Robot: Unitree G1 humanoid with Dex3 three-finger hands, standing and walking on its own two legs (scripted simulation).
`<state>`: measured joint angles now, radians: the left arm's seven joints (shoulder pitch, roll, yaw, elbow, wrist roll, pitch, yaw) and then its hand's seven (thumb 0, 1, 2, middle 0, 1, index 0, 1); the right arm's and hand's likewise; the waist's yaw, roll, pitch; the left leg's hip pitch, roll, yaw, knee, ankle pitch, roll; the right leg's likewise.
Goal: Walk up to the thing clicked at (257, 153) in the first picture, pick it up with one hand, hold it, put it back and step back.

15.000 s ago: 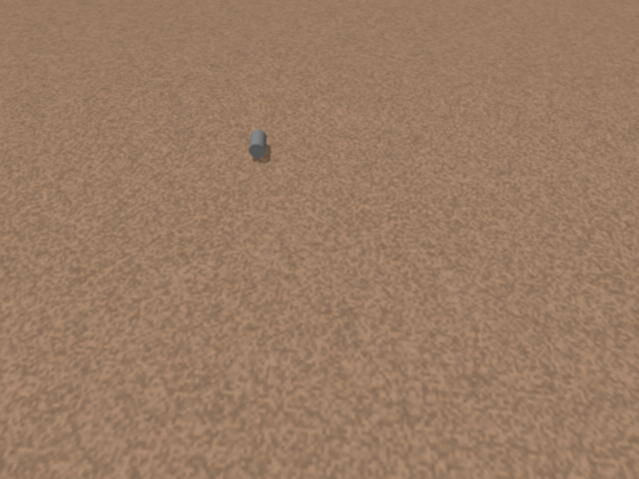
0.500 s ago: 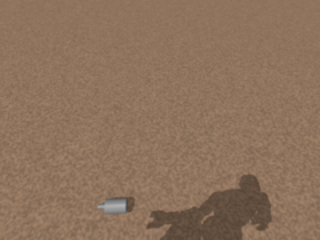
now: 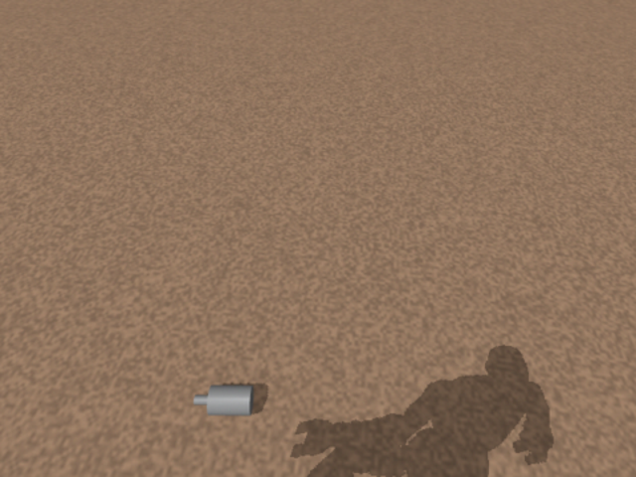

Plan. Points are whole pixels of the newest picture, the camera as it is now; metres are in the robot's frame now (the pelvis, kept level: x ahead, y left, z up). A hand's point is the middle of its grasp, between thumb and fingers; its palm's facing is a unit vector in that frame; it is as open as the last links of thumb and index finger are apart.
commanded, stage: walk up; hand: left
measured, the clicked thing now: (223, 400) +0.43 +0.27 -0.73
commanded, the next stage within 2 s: stand in 1.86 s
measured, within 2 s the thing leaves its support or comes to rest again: neither
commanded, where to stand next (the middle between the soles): +0.05 +0.00 m, yaw +2 degrees
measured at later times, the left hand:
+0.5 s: hand out of the picture +0.08 +0.26 -0.16, palm faces +0.06 -0.94 -0.33, open 7.4 cm
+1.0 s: hand out of the picture +0.08 +0.22 -0.15, palm faces +0.08 -0.94 -0.32, open 7.4 cm
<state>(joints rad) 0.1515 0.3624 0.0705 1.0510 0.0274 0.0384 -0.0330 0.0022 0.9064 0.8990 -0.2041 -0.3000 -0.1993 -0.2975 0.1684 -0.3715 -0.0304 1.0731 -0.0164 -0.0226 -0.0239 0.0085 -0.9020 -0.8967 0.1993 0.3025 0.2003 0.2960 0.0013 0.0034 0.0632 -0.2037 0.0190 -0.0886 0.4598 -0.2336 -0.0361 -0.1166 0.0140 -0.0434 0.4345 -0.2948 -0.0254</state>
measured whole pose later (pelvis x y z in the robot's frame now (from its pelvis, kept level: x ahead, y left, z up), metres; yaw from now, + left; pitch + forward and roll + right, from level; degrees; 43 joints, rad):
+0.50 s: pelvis +0.01 -0.01 -0.01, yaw +4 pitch -2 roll +1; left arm 0.14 0.37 0.07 0.94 0.03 0.05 -0.04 0.00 0.91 0.90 -0.20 -0.30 -0.20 -0.30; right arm 0.20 -0.38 -0.02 1.00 -0.02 -0.03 -0.03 0.01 -0.90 -0.90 0.20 0.30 0.20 0.30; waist 0.01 -0.03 0.10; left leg -0.26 -0.01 -0.04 0.60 -0.29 0.01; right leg -0.16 -0.02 -0.10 0.62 -0.42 -0.03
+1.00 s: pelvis +0.01 -0.03 +0.00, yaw +5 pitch -3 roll +0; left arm 0.11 0.34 0.02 1.04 0.00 0.00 -0.02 0.00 0.90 0.90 -0.21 -0.30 -0.20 -0.30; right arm 0.12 -0.35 -0.01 1.05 -0.01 -0.01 0.00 0.01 -0.90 -0.90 0.20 0.30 0.20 0.30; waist 0.01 0.00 0.09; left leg -0.16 0.01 -0.04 0.45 -0.24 -0.02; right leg -0.11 -0.01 -0.02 0.45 -0.29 0.00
